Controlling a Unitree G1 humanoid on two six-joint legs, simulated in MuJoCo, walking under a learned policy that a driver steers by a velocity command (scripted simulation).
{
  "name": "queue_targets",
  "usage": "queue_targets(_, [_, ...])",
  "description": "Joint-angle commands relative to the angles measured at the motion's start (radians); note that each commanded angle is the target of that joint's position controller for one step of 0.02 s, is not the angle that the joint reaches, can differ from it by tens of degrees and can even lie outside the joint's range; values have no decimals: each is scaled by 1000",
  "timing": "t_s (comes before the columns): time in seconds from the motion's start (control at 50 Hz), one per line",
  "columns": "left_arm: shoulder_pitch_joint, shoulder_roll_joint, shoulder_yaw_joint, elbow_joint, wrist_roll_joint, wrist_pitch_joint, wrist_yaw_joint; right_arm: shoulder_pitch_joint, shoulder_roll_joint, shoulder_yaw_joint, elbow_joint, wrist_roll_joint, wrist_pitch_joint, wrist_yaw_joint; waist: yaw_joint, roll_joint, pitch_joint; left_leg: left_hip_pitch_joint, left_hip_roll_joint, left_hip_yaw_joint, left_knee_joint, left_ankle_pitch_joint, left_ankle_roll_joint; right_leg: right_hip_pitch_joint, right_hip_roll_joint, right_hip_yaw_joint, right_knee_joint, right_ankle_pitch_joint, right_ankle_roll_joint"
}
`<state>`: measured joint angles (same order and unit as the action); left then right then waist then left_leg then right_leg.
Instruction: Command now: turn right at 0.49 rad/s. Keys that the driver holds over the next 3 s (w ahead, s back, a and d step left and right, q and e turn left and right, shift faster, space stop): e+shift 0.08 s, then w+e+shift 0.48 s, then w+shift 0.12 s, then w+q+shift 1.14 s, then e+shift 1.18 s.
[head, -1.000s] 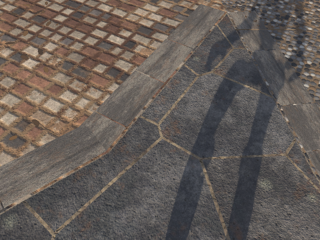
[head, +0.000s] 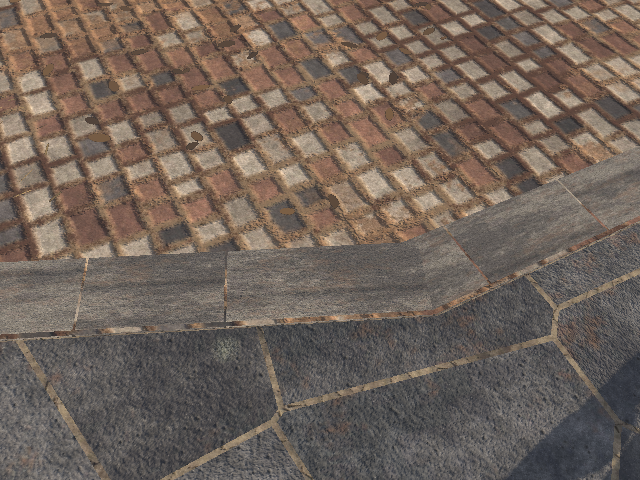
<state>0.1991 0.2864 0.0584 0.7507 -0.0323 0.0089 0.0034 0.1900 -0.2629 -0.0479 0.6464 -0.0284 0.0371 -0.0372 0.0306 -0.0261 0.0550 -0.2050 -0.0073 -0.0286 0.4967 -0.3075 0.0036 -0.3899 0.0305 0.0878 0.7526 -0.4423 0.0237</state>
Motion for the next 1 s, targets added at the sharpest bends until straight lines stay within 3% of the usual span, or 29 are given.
queue_targets(0.02, [-15, 147, 61, -80, -4, 8, 9, -37, -145, -48, -79, 2, -30, -16, -26, 181, -73, 135, 345, -212, -150, 570, 226, -225, -43, -16, 387, -133, 47])
queue_targets(0.04, [-8, 120, 55, -80, -2, 23, 10, -61, -138, -47, -78, 15, -37, -18, -18, 174, -60, 142, 321, -152, -143, 584, 202, -247, -63, -19, 385, -77, 60])
queue_targets(0.08, [-40, 91, 44, -108, 0, 36, 3, -54, -147, -55, -66, 17, -35, -21, -37, 180, -49, 151, 288, -69, -150, 580, 193, -255, -78, -67, 334, 5, 84])
queue_targets(0.12, [-97, 81, 31, -150, -7, 34, -22, 30, -167, -67, -47, 26, -38, -18, -97, 180, -94, 201, 308, -75, -238, 117, 192, -253, -113, -99, 239, 69, 73])
queue_targets(0.16, [-141, 88, 26, -191, -7, 26, -43, 47, -204, -78, -40, 37, -57, -9, -115, 194, -69, 200, 339, -105, -307, -156, 180, -254, -126, -115, 161, 61, 37])
queue_targets(0.24, [-136, 96, 24, -209, -6, 7, -57, 41, -238, -95, -28, 45, -91, 24, -94, 154, -7, 187, 360, -31, -344, -208, 155, -198, -133, -154, 41, 16, -42])
queue_targets(0.3, [-80, 96, 22, -193, -12, 5, -56, 20, -243, -98, -17, 56, -95, 46, -50, 128, 17, 139, 354, 66, -296, -192, 132, -83, -115, -212, -38, 20, -89])
queue_targets(0.32, [-27, 114, 26, -173, 97, 24, -79, 33, -220, -82, 0, -33, -74, 53, -14, 142, -42, 83, 297, 202, -161, -127, 79, 99, -11, -322, -152, 46, -108])
queue_targets(0.34, [136, 150, 54, -106, 101, 20, -72, 49, -193, -72, 3, -28, -70, 55, 62, 41, -108, -56, 225, 290, 150, 128, 53, 361, 59, -313, -160, 39, -131])
queue_targets(0.36, [394, 252, 87, -41, 82, 14, -55, -39, -142, -48, -46, -30, -70, 55, 202, -196, -158, -361, 147, 315, 613, 63, 12, 596, -90, 11, -269, -207, -205])
queue_targets(0.38, [360, 355, 91, -86, 51, 4, -50, -201, -60, -23, -171, -44, -82, 63, 184, -406, -120, -768, -31, 117, 818, -300, -36, 610, -290, 645, -564, -444, -312])
queue_targets(0.4, [276, 306, 79, -116, 45, 1, -45, -251, -113, -26, -184, -53, -94, 68, 170, -189, -38, -875, 44, -17, 874, -207, -32, 586, -353, 674, -612, -348, -340])
queue_targets(0.44, [231, 240, 56, -103, 56, -10, -27, -131, -159, -27, -120, -37, -113, 78, 63, -26, 4, -750, 122, -18, 748, -39, -32, 443, -301, 470, -544, -179, -313])
queue_targets(0.46, [187, 223, 46, -109, 52, -19, -21, -84, -170, -28, -96, -45, -109, 81, 17, -21, 12, -654, 132, -14, 680, -10, -45, 356, -242, 396, -562, -138, -295])
queue_targets(0.5, [151, 201, 33, -109, 48, -43, -19, -66, -172, -22, -73, -45, -83, 87, -12, -60, 31, -567, 118, 16, 619, 68, -70, 257, -170, 312, -614, -51, -293])
queue_targets(0.58, [195, 202, 38, -68, 44, -70, -23, -199, -130, 5, -103, -16, -69, 91, 7, -32, 79, -528, 73, 53, 349, 203, -92, 222, -109, 231, -637, 162, -297])
queue_targets(0.64, [240, 198, 35, -23, 27, -88, -13, -281, -100, 23, -120, -8, -81, 100, 43, -64, 64, -384, 52, 73, 144, 346, -49, 253, -143, 212, -662, 402, -268])
queue_targets(0.68, [233, 212, 34, 1, 22, -96, -8, -253, -119, 17, -108, -8, -86, 94, 21, -64, 42, -282, 35, 76, 79, 357, -3, 319, -176, 196, -641, 603, -237])
queue_targets(0.72, [228, 255, 41, 25, 41, -97, -8, -101, -168, -6, -57, -1, -84, 71, -46, -78, -67, -126, -42, 125, 91, 218, 46, 444, -175, 130, -464, 1077, -198])
queue_targets(0.74, [218, 263, 44, 36, 64, -88, -6, 84, -193, -22, -5, 8, -81, 53, -135, -87, -158, 33, -83, 155, 110, 118, 69, 451, -167, 91, -244, 1252, -184])
queue_targets(0.76, [179, 244, 40, 39, 79, -81, -3, 310, -221, -38, 59, 8, -78, 34, -255, -62, -235, 262, -45, 134, 112, 63, 91, 323, -132, 46, 55, 1194, -168])
queue_targets(0.78, [234, 133, 11, 8, 58, -88, -7, 442, -329, -72, 88, -17, -84, 22, -254, 171, -342, 495, 163, -237, 57, -371, 185, 32, -7, -17, 522, 808, -127])
queue_targets(0.8, [257, 56, -14, -20, 49, -110, -31, 406, -340, -70, 114, -9, -86, 41, -165, 431, -359, 515, 297, -857, -251, -540, 262, -197, 160, 57, 688, 46, -116])
queue_targets(0.82, [186, 98, -17, -32, 66, -112, -26, 223, -257, -58, 86, -2, -87, 59, -99, 276, -180, 409, 292, -886, -280, -518, 280, -325, 60, 60, 727, 99, -137])
queue_targets(0.84, [109, 133, -18, -35, 78, -116, -29, 183, -203, -51, 78, 10, -93, 65, -96, 108, -141, 299, 274, -755, -261, -422, 288, -301, 2, 53, 682, 171, -137])
queue_targets(0.86, [37, 140, -21, -55, 91, -117, -31, 201, -175, -43, 98, 10, -95, 66, -92, 31, -92, 190, 230, -657, -269, -316, 269, -267, -29, 40, 589, 177, -131])
queue_targets(0.9, [-9, 108, -37, -92, 117, -99, -34, 216, -131, -22, 149, 4, -104, 59, -35, 63, -17, 36, 151, -534, -282, -203, 258, -228, -66, 36, 461, 131, -90])
queue_targets(0.94, [-42, 85, -54, -121, 122, -84, -37, 242, -152, -26, 170, 13, -115, 53, -14, 91, 31, -47, 126, -485, -316, -136, 286, -237, -90, 12, 339, 92, -48])
queue_targets(1.0, [-211, 75, -79, -194, 97, -88, -52, 226, -183, -43, 152, 16, -122, 45, -37, 80, 79, -171, 97, -417, -401, -50, 279, -168, -99, -41, 68, 261, 5])
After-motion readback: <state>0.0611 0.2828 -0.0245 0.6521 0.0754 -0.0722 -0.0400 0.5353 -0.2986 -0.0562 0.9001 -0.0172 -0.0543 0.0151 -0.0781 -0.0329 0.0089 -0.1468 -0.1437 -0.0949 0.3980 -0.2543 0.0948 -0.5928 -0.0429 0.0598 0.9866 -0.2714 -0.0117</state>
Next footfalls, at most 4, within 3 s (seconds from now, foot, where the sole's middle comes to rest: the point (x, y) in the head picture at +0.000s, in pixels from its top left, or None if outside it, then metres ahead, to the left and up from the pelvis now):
0.34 right None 0.06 -0.18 -0.77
0.76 left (453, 448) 0.53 -0.24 -0.77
1.18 right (611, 368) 0.72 -0.62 -0.77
1.62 left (526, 217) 1.17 -0.51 -0.77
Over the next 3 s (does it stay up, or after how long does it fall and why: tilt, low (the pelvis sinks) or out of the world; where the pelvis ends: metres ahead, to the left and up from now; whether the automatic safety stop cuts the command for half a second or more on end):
stays up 1.58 -0.48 0.00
